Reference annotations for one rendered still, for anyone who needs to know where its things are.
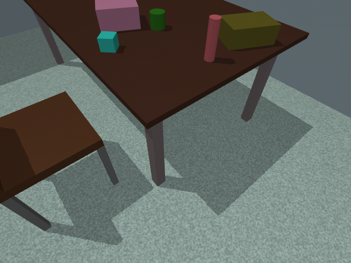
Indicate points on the chair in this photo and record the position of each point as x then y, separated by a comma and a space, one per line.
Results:
40, 140

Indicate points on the table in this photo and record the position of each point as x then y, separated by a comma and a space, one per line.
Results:
156, 74

